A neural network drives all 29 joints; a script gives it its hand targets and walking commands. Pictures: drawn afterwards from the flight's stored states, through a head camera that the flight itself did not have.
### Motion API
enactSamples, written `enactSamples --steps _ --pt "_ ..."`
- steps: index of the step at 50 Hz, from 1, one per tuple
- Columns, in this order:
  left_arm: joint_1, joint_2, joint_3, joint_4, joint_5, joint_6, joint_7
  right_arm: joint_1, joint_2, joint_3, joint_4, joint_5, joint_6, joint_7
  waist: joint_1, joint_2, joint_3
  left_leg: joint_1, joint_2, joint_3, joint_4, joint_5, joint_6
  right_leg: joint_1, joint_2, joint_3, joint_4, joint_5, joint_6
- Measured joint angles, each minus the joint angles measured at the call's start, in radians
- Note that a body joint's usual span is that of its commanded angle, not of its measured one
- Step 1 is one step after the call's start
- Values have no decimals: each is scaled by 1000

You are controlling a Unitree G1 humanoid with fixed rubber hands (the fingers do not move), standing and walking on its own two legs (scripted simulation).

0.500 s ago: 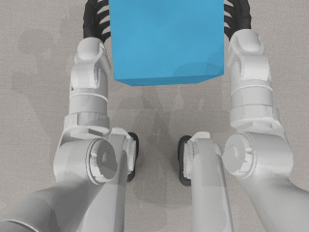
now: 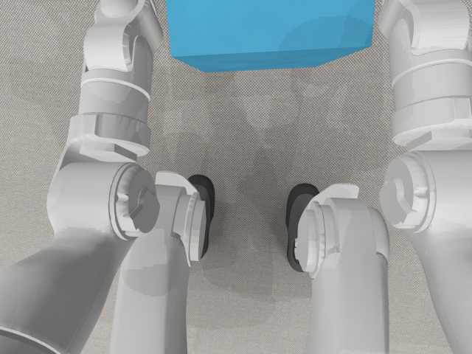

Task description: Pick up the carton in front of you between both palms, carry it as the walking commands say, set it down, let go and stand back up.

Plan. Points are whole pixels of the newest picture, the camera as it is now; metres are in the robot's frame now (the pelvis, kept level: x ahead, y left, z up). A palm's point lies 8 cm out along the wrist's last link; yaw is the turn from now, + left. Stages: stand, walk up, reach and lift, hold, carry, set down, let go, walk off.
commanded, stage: set down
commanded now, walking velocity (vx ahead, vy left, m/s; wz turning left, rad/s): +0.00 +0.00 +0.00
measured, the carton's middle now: out of the picture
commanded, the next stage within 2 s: none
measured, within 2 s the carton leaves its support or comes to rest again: rests again in 0.30 s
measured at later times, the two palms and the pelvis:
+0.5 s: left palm out of the picture +0.54 +0.15 -0.18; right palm out of the picture +0.56 -0.16 -0.18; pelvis -0.01 +0.00 -0.02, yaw +0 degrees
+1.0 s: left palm out of the picture +0.54 +0.15 -0.19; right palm out of the picture +0.56 -0.16 -0.19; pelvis -0.02 +0.00 -0.03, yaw +0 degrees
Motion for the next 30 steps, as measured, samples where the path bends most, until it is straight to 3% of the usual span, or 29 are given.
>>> enactSamples --steps 14,30 --pt "-30 16 7 113 20 -24 -28 -13 -11 -10 92 -9 -25 30 -5 0 19 -14 -15 -6 49 7 -5 -9 -5 -3 50 1 1" --pt "-80 61 51 177 40 -52 -100 -63 -7 -90 106 -76 -34 126 -19 16 113 17 -28 -5 85 13 -4 31 -14 -3 87 -3 1"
